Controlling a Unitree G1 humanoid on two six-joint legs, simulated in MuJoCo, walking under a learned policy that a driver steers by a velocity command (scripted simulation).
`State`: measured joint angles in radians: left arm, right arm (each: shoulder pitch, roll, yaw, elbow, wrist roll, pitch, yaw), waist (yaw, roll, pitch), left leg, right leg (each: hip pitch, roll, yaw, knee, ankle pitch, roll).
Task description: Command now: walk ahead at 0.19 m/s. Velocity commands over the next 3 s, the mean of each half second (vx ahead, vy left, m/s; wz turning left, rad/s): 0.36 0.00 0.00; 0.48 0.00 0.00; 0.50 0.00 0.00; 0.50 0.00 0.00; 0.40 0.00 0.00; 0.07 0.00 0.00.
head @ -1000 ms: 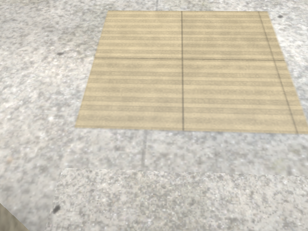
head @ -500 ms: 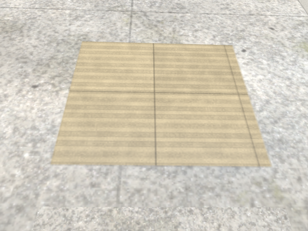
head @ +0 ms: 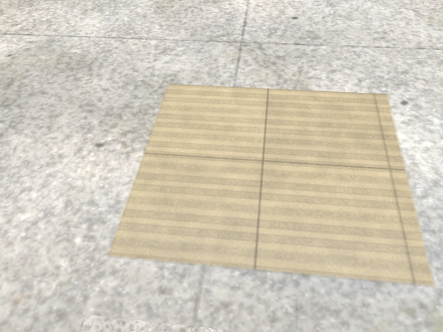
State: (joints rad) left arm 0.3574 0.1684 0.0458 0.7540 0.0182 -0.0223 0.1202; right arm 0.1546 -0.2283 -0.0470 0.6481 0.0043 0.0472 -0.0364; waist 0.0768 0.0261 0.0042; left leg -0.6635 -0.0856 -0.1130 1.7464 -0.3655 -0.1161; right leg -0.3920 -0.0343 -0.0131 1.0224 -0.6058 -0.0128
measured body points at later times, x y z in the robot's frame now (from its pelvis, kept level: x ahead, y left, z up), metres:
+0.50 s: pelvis +0.13 +0.02 +0.07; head +0.15 +0.05 +0.52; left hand +0.33 +0.13 -0.04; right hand +0.00 -0.16 -0.06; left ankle +0.04 +0.17 -0.67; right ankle +0.26 -0.12 -0.33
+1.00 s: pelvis +0.39 -0.07 +0.27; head +0.38 -0.10 +0.72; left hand +0.35 +0.13 +0.13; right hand +0.62 -0.25 +0.20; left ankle +0.56 +0.09 -0.33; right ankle +0.33 -0.14 -0.47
